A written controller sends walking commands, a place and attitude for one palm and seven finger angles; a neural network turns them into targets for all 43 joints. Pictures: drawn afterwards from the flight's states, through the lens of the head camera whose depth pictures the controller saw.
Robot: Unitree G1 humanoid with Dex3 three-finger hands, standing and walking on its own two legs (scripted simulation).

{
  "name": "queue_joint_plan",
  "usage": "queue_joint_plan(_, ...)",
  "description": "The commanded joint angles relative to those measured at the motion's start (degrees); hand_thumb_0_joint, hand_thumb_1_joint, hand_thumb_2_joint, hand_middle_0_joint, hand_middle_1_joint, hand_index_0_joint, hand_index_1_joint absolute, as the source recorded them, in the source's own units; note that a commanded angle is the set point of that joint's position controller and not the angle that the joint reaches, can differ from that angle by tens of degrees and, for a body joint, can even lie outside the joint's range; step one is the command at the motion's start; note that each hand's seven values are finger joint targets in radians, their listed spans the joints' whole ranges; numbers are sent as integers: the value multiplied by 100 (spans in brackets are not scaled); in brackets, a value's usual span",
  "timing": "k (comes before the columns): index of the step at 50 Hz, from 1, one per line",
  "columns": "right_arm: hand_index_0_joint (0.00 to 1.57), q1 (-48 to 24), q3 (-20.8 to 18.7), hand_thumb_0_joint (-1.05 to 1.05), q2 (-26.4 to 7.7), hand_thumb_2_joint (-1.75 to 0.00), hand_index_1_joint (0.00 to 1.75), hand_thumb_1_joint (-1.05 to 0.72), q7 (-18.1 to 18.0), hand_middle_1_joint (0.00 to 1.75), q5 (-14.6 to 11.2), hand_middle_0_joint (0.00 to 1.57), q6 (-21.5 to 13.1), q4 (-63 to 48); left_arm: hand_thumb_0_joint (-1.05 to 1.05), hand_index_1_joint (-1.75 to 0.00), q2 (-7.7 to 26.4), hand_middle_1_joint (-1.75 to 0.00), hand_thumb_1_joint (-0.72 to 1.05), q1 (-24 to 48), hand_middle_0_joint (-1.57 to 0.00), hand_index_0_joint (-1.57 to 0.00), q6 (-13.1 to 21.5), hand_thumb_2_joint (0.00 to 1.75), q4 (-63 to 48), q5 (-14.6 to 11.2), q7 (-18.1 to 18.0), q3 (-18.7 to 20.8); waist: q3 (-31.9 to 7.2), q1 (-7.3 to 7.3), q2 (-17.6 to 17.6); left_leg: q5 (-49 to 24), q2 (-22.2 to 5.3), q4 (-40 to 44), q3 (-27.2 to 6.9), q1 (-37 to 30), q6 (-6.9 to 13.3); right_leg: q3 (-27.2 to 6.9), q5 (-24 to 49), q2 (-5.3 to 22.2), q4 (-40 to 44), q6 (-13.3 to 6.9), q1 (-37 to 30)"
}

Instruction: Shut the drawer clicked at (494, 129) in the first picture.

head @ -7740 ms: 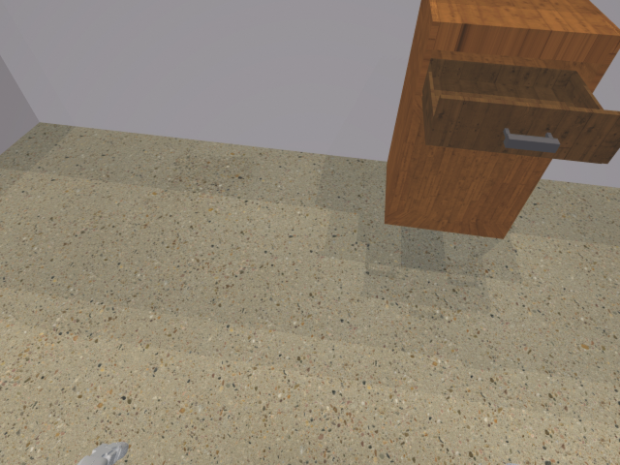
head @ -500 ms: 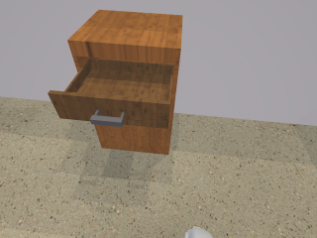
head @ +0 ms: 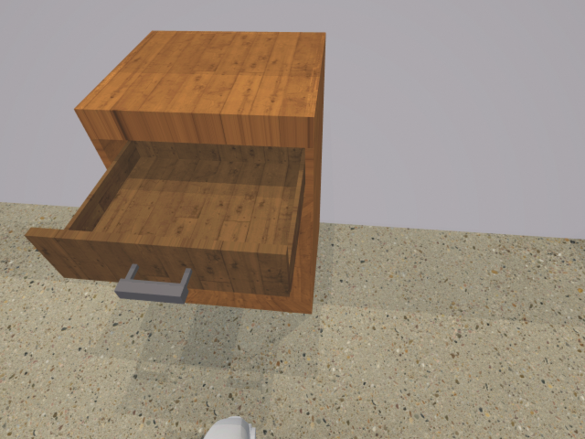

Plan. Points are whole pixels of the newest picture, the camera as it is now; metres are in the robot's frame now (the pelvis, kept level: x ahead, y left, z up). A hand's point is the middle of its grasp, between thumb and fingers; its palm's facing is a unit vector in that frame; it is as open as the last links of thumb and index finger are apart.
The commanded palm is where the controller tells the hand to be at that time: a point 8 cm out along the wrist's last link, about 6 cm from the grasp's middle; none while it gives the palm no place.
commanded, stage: take the last steps up to it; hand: left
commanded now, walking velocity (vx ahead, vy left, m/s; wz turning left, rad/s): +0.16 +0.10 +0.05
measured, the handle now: (156, 281) +0.39 +0.28 -0.07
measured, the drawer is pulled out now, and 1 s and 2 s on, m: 0.29 0.29 0.29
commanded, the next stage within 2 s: come to a stop and stand still in 0.06 s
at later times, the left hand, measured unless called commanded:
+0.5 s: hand out of the picture +0.06 +0.24 -0.19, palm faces +0.06 -0.98 -0.19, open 7.4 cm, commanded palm none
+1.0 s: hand out of the picture +0.04 +0.15 -0.15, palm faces +0.05 -0.97 -0.25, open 7.3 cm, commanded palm none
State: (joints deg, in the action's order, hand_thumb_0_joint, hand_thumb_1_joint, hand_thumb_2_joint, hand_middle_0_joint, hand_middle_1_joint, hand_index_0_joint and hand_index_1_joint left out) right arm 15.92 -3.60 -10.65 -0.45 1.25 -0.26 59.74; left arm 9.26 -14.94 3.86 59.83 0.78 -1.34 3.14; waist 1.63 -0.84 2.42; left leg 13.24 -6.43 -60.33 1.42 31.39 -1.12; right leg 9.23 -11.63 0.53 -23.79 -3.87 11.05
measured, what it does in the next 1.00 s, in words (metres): steps on the spot: left foot, then right foot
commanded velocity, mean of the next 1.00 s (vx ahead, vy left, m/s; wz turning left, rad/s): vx -0.02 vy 0.02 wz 0.01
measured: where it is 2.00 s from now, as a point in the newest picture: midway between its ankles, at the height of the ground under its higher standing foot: outside the picture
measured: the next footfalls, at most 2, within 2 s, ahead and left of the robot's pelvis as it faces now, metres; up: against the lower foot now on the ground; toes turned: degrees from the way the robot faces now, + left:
left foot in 0.24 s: +0.17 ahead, +0.16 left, +0.00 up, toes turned +7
right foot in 0.72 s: +0.05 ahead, -0.11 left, +0.00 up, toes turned -4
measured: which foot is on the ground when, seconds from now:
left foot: up 0.00-0.22, down 0.24-0.72, up 0.74-1.00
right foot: down 0.00-0.26, up 0.28-0.70, down 0.72-1.00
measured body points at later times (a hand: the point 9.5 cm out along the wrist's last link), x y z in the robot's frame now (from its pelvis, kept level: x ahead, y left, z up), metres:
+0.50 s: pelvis +0.07 +0.05 +0.00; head +0.11 +0.08 +0.44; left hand +0.06 +0.29 -0.17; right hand +0.18 -0.16 -0.14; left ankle +0.13 +0.16 -0.74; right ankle +0.02 -0.08 -0.66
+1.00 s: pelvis +0.04 -0.02 +0.01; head +0.07 -0.07 +0.46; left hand +0.04 +0.20 -0.13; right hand +0.01 -0.25 -0.17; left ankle +0.02 +0.14 -0.68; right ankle +0.01 -0.11 -0.74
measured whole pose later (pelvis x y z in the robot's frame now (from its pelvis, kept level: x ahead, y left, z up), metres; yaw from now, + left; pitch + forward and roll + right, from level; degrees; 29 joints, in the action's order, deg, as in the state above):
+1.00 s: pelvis +0.04 -0.02 +0.01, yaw -1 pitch +1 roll +4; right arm 18.6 -3.5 -12.1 -0.2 0.7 3.9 62.6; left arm 5.3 -18.4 0.5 60.6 1.0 -1.9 1.2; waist 2.0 0.6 2.7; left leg 18.6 -0.6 -50.7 0.9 23.1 -3.5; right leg 2.9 -14.3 2.8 -21.5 -2.1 8.3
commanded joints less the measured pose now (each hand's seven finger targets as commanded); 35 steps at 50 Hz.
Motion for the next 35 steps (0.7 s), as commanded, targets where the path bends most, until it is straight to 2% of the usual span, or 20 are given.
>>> queue_joint_plan(1, 20, 420, 43, 0, 40, -90, 30, -90, 124, 30, 20, 20, 15, -116, 0, -30, 575, -30, 90, -440, -20, -20, 121, 90, -71, 23, 50, 19, 282, -16, -893, -405, -52, 730, 79, -179, -114, -951, 1106, 1420, 1386, -412, 353)
queue_joint_plan(6, 20, -460, 82, 0, -55, -90, 30, -90, 170, 30, -14, 20, -93, -428, 0, -30, 777, -30, 90, -790, -20, -20, 95, 90, 89, 53, 21, 48, 191, 281, -887, -164, 108, 1976, 215, -322, -99, -1031, 1817, 1649, 1065, -471, -387)
queue_joint_plan(8, 20, -582, 87, 0, -59, -90, 30, -90, 161, 30, -34, 20, -148, -471, 0, -30, 829, -30, 90, -860, -20, -20, 47, 90, 128, 80, -3, 73, 122, 327, -1025, 56, 206, 2438, 228, -720, -28, -1055, 2056, 1720, 794, -461, -476)
queue_joint_plan(9, 20, -519, 120, 0, -43, -90, 30, -90, 123, 30, -36, 20, -169, -427, 0, -30, 764, -30, 90, -788, -20, -20, 3, 90, 155, 70, -25, 50, 74, 275, -1084, -64, 298, 2836, 229, -1092, -23, -911, 2338, 1566, 544, -358, -442)
queue_joint_plan(10, 20, -311, 155, 0, -43, -90, 30, -90, 70, 30, -35, 20, -203, -289, 0, -30, 647, -30, 90, -719, -20, -20, -52, 90, 190, 47, -55, 6, -41, 171, -1081, -649, 391, 3433, 265, -1669, -36, -746, 2544, 1307, 136, -167, -364)
queue_joint_plan(11, 20, 49, 153, 0, -196, -90, 30, -90, 25, 30, -24, 20, -260, -142, 0, -30, 512, -30, 90, -795, -20, -20, -90, 90, 224, 22, -81, -56, -408, 84, -719, -1945, 196, 3810, 159, -2379, -3, -581, 2284, 984, -452, 73, -319)
queue_joint_plan(12, 20, 336, 103, 0, -557, -90, 30, -90, -35, 30, -2, 20, -306, -81, 0, -30, 285, -30, 90, -1038, -20, -20, -111, 90, 243, -25, -110, -129, -890, 61, 73, -4282, -581, 3415, -386, -3419, 228, -400, 1063, 654, -972, 325, 299)
queue_joint_plan(13, 20, 337, 90, 0, -790, -90, 30, -90, -90, 30, -77, 20, -261, -39, 0, -30, 157, -30, 90, -1348, -20, -20, -184, 90, 303, -66, -146, -201, -1163, 163, 782, -6178, -1422, 3311, -942, -3890, 680, -370, -1144, 424, -1247, 531, 616)
queue_joint_plan(14, 20, 266, 81, 0, -816, -90, 30, -90, -131, 30, -93, 20, -176, -36, 0, -30, 218, -30, 90, -1376, -20, -20, -245, 90, 363, -52, -187, -197, -945, 107, 703, -6436, -1579, 3552, -773, -3589, 979, -554, -2139, 361, -1750, 549, 571)
queue_joint_plan(15, 20, 130, 120, 0, -750, -90, 30, -90, -220, 30, -95, 20, -148, 4, 0, -30, 246, -30, 90, -1295, -20, -20, -317, 90, 389, -49, -193, -181, -808, 129, 936, -6825, -1516, 3678, -833, -3429, 1026, -713, -2278, 339, -2128, 601, 706)
queue_joint_plan(16, 20, 79, 104, 0, -728, -90, 30, -90, -283, 30, -95, 20, -101, 24, 0, -30, 382, -30, 90, -1065, -20, -20, -403, 90, 367, -30, -206, -149, -551, 47, 920, -6694, -1509, 3807, -853, -3061, 1027, -870, -2275, 325, -2522, 603, 766)
queue_joint_plan(18, 20, -96, 44, 0, -744, -90, 30, -90, -315, 30, -85, 20, -4, -14, 0, -30, 511, -30, 90, -916, -20, -20, -500, 90, 286, 25, -180, -50, -178, 55, 730, -6147, -1484, 3823, -722, -2654, 1117, -1001, -2067, 311, -3149, 562, 1013)
queue_joint_plan(22, 20, -340, -98, 0, -729, -90, 30, -90, -318, 30, -58, 20, 81, -234, 0, -30, 501, -30, 90, -839, -20, -20, -675, 90, 68, 50, -115, 134, -521, 110, 284, -4242, -1406, 3990, -514, -2428, 1135, -1147, -1455, 153, -4355, 646, 1448)
queue_joint_plan(24, 20, -536, -100, 0, -720, -90, 30, -90, -290, 30, -48, 20, 64, -325, 0, -30, 508, -30, 90, -741, -20, -20, -715, 90, -58, 50, -71, 172, -540, 152, 395, -3243, -1314, 4137, -422, -2102, 1081, -1164, -1260, 182, -4414, 653, 1415)
queue_joint_plan(27, 20, -662, -134, 0, -712, -90, 30, -90, -235, 30, -7, 20, 88, -371, 0, -30, 461, -30, 90, -579, -20, -20, -752, 90, -223, 52, -25, 177, -509, 117, 806, -1340, -1187, 4411, -551, -1961, 1021, -1034, -1277, 222, -3674, 622, 1330)
queue_joint_plan(30, 20, -721, -160, 0, -766, -90, 30, -90, -152, 30, 52, 20, 132, -345, 0, -30, 354, -30, 90, -471, -20, -20, -693, 90, -262, 44, 4, 85, -365, 71, 1245, 686, -1046, 4737, -746, -1613, 897, -723, -1541, 249, -2324, 489, 760)
queue_joint_plan(31, 20, -697, -160, 0, -769, -90, 30, -90, -126, 30, 64, 20, 144, -316, 0, -30, 312, -30, 90, -527, -20, -20, -632, 90, -217, 31, 1, 45, -378, 80, 1271, 1073, -979, 4753, -816, -1542, 838, -654, -1551, 193, -1797, 437, 494)
queue_joint_plan(33, 20, -608, -148, 0, -729, -90, 30, -90, -75, 30, 38, 20, 175, -211, 0, -30, 274, -30, 90, -886, -20, -20, -522, 90, -7, 45, -7, -11, -264, 270, 833, 1717, -619, 4576, -575, -1035, 556, -367, -815, 16, -493, 426, -403)
queue_joint_plan(34, 20, -500, -123, 0, -585, -90, 30, -90, -50, 30, 12, 20, 197, -187, 0, -30, 369, -30, 90, -1120, -20, -20, -480, 90, 109, 70, -21, -6, -168, 344, 361, 1941, -278, 4265, -317, -742, 334, -406, -591, 67, 114, 428, -798)
queue_joint_plan(35, 20, -389, -58, 0, -261, -90, 30, -90, -33, 30, -71, 20, 241, -201, 0, -30, 664, -30, 90, -1103, -20, -20, -409, 90, 78, 114, -44, -11, -87, 302, -655, 1805, 154, 3339, 37, -570, 52, -1413, -1629, 821, 1046, 235, -554)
